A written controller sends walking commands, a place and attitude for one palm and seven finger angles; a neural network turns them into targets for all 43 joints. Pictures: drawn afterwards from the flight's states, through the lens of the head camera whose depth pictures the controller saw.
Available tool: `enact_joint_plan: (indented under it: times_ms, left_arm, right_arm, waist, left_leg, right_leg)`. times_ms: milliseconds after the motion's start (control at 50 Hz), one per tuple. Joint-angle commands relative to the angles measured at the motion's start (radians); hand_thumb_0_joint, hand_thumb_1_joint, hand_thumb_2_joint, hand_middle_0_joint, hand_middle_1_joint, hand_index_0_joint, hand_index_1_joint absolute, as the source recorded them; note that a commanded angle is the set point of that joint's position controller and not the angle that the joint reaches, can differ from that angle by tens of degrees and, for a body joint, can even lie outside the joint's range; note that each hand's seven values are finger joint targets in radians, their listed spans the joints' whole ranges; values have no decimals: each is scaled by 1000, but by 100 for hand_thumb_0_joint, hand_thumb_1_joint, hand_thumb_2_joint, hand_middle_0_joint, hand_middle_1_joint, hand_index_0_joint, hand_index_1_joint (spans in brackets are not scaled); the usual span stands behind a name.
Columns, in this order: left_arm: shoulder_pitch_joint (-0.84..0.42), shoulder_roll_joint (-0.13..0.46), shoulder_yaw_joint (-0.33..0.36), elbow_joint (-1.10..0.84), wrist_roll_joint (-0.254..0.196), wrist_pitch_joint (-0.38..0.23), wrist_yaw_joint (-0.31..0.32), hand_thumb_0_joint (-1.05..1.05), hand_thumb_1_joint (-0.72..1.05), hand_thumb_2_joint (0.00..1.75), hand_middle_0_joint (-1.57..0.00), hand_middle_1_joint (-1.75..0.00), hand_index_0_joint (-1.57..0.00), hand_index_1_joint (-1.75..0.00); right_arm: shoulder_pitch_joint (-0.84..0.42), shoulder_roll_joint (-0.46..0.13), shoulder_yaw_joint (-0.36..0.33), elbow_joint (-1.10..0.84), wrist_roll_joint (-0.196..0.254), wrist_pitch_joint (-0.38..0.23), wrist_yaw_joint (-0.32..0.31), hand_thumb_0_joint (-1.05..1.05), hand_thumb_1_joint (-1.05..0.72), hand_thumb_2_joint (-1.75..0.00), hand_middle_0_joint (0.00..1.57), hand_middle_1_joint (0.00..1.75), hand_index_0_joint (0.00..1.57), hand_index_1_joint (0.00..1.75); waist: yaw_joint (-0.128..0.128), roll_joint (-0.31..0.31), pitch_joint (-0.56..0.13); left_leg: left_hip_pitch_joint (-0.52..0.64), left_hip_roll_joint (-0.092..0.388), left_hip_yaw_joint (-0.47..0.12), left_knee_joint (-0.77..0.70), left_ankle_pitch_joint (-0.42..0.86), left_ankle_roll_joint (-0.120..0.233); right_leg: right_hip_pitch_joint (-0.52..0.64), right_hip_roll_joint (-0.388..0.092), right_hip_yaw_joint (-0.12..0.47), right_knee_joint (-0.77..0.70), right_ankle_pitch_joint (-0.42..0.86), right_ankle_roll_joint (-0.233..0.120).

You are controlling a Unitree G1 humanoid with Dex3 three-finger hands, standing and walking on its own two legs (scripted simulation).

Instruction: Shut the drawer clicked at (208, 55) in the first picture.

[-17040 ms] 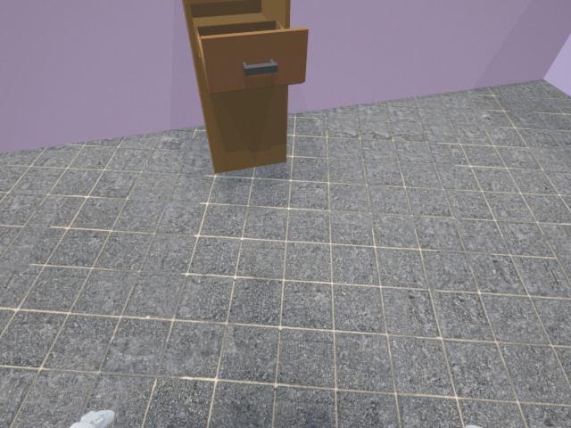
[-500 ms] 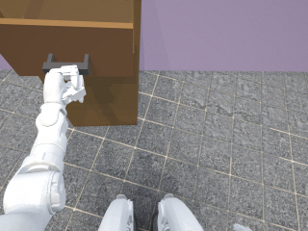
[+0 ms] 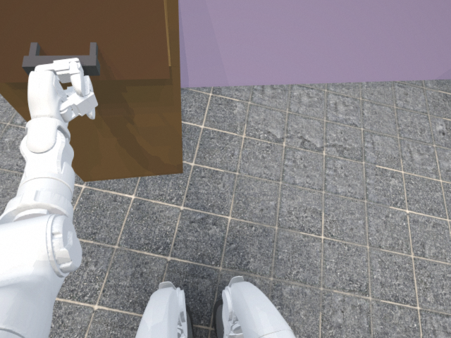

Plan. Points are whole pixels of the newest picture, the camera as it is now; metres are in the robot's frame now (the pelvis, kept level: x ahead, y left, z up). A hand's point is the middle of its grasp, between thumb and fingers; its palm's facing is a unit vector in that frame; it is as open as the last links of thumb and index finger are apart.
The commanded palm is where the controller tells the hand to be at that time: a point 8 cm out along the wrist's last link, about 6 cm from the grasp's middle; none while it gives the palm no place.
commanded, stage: push the drawer shut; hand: left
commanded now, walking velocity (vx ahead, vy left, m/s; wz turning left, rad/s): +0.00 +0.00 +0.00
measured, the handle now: (64, 57) +0.59 +0.22 +0.05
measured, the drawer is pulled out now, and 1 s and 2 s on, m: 0.04 0.00 0.00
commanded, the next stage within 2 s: pull the fist back off the drawer in 0.58 s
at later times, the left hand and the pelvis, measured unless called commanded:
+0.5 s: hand (89, 75) +0.57 +0.18 +0.04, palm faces +0.05 -1.00 -0.03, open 3.5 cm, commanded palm +0.58 +0.21 +0.05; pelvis +0.00 +0.00 -0.01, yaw -1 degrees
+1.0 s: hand (89, 74) +0.57 +0.18 +0.04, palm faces +0.07 -1.00 -0.03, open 3.6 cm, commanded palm +0.56 +0.19 +0.05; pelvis -0.03 +0.00 -0.03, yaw -1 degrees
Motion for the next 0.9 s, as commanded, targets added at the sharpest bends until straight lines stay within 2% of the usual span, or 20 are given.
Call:
enact_joint_plan:
  times_ms: [0, 60, 80, 140, 160, 180, 240, 380, 480, 500, 560, 640, 660, 700, 720, 740, 780, 800, 840, 880]
  left_arm:
    - [-589, 285, 33, -241, -11, -76, 30, 0, 90, 90, -140, -160, -140, -160]
    - [-627, 297, 35, -254, -4, -79, 31, 0, 90, 90, -140, -160, -140, -160]
    - [-619, 314, 51, -239, -7, -73, 31, 0, 90, 90, -140, -160, -140, -160]
    - [-662, 312, 37, -245, -3, -66, 25, 0, 90, 90, -140, -160, -140, -160]
    - [-663, 332, 51, -257, 3, -67, 25, 0, 90, 90, -140, -160, -140, -160]
    - [-669, 298, 20, -246, 6, -61, 23, 0, 90, 90, -140, -160, -140, -160]
    - [-692, 351, 58, -210, 12, -48, 32, 0, 90, 90, -140, -160, -140, -160]
    - [-782, 399, 67, -206, 31, -34, 38, 0, 90, 90, -140, -160, -140, -160]
    - [-881, 383, 28, -169, 44, -17, 46, 0, 90, 90, -140, -160, -140, -160]
    - [-884, 416, 52, -152, 46, -11, 55, 0, 90, 90, -140, -160, -140, -160]
    - [-949, 402, 16, -163, 55, -8, 62, 0, 90, 90, -140, -160, -140, -160]
    - [-979, 412, 0, -127, 58, 7, 70, 0, 90, 90, -140, -160, -140, -160]
    - [-990, 397, -21, -128, 61, 12, 69, 0, 90, 90, -140, -160, -140, -160]
    - [-999, 410, -16, -140, 62, 16, 69, 0, 90, 90, -140, -160, -140, -160]
    - [-990, 438, 6, -125, 64, 23, 71, 0, 90, 90, -140, -160, -140, -160]
    - [-999, 443, 7, -138, 63, 22, 69, 0, 90, 90, -140, -160, -140, -160]
    - [-993, 424, -4, -123, 67, 32, 64, 0, 90, 90, -140, -160, -140, -160]
    - [-993, 447, 14, -131, 65, 34, 65, 0, 90, 90, -140, -160, -140, -160]
    - [-990, 429, 3, -135, 70, 38, 62, 0, 90, 90, -140, -160, -140, -160]
    - [-965, 448, 17, -127, 75, 45, 61, 0, 90, 90, -140, -160, -140, -160]
  right_arm:
    - [194, -199, -64, -32, -5, 0, -9, 0, -90, -90, 20, 30, 20, 30]
    - [204, -202, -65, -30, -10, 2, -7, 0, -90, -90, 20, 30, 20, 30]
    - [208, -205, -65, -27, -10, 5, -7, 0, -90, -90, 20, 30, 20, 30]
    - [218, -203, -61, -30, -12, 7, -5, 0, -90, -90, 20, 30, 20, 30]
    - [221, -206, -62, -27, -13, 11, -4, 0, -90, -90, 20, 30, 20, 30]
    - [217, -202, -61, -29, -12, 13, -1, 0, -90, -90, 20, 30, 20, 30]
    - [236, -210, -58, -22, -16, 15, -1, 0, -90, -90, 20, 30, 20, 30]
    - [254, -215, -50, -20, -22, 15, 0, 0, -90, -90, 20, 30, 20, 30]
    - [266, -221, -44, -9, -22, 6, -2, 0, -90, -90, 20, 30, 20, 30]
    - [272, -227, -42, -9, -23, 4, -6, 0, -90, -90, 20, 30, 20, 30]
    - [269, -229, -36, -8, -24, -12, -7, 0, -90, -90, 20, 30, 20, 30]
    - [271, -237, -24, 0, -23, -36, -16, 0, -90, -90, 20, 30, 20, 30]
    - [265, -239, -21, -4, -21, -43, -17, 0, -90, -90, 20, 30, 20, 30]
    - [267, -243, -20, -1, -24, -53, -18, 0, -90, -90, 20, 30, 20, 30]
    - [272, -245, -19, -3, -24, -56, -19, 0, -90, -90, 20, 30, 20, 30]
    - [276, -245, -18, -7, -24, -60, -17, 0, -90, -90, 20, 30, 20, 30]
    - [271, -245, -19, -9, -22, -63, -14, 0, -90, -90, 20, 30, 20, 30]
    - [275, -248, -18, -8, -24, -64, -14, 0, -90, -90, 20, 30, 20, 30]
    - [277, -246, -21, -14, -23, -67, -9, 0, -90, -90, 20, 30, 20, 30]
    - [273, -247, -19, -16, -23, -67, -6, 0, -90, -90, 20, 30, 20, 30]
  waist:
    - [-45, 159, -527]
    - [-51, 205, -575]
    - [-54, 181, -571]
    - [-67, 202, -580]
    - [-55, 225, -603]
    - [-62, 249, -596]
    - [-79, 208, -571]
    - [-98, 247, -586]
    - [-138, 262, -543]
    - [-143, 236, -534]
    - [-157, 301, -551]
    - [-178, 287, -506]
    - [-183, 314, -514]
    - [-178, 324, -534]
    - [-175, 302, -540]
    - [-172, 333, -555]
    - [-170, 321, -548]
    - [-167, 304, -545]
    - [-163, 329, -548]
    - [-151, 318, -541]
  left_leg:
    - [484, 46, -161, -117, 398, -59]
    - [536, 50, -174, -107, 453, -66]
    - [526, 51, -170, -99, 463, -64]
    - [527, 53, -175, -96, 480, -63]
    - [559, 57, -182, -96, 504, -70]
    - [570, 57, -187, -96, 504, -74]
    - [532, 58, -185, -85, 491, -64]
    - [517, 62, -190, -70, 486, -64]
    - [487, 64, -211, -70, 386, -60]
    - [461, 63, -208, -68, 361, -55]
    - [475, 63, -226, -73, 315, -60]
    - [432, 68, -243, -89, 209, -52]
    - [433, 69, -247, -93, 180, -53]
    - [440, 70, -255, -94, 164, -54]
    - [424, 70, -253, -91, 156, -51]
    - [435, 67, -257, -90, 172, -54]
    - [426, 68, -260, -92, 146, -54]
    - [418, 70, -263, -95, 140, -54]
    - [433, 71, -270, -101, 132, -55]
    - [407, 70, -261, -99, 117, -54]
  right_leg:
    - [129, -21, 100, -130, 234, 32]
    - [104, -21, 94, -117, 259, 29]
    - [113, -19, 96, -118, 272, 31]
    - [115, -19, 95, -113, 287, 31]
    - [103, -19, 90, -110, 289, 29]
    - [79, -18, 88, -111, 277, 28]
    - [85, -14, 88, -113, 280, 30]
    - [64, -13, 85, -106, 268, 31]
    - [-13, -11, 80, -106, 195, 33]
    - [-5, -12, 82, -108, 184, 34]
    - [-55, -14, 79, -99, 154, 32]
    - [-85, -17, 77, -98, 104, 33]
    - [-104, -19, 78, -95, 91, 35]
    - [-103, -21, 77, -92, 87, 32]
    - [-88, -20, 80, -93, 84, 32]
    - [-92, -19, 78, -88, 88, 29]
    - [-96, -20, 77, -89, 78, 30]
    - [-84, -20, 76, -90, 76, 30]
    - [-100, -21, 75, -88, 73, 27]
    - [-86, -21, 77, -88, 65, 27]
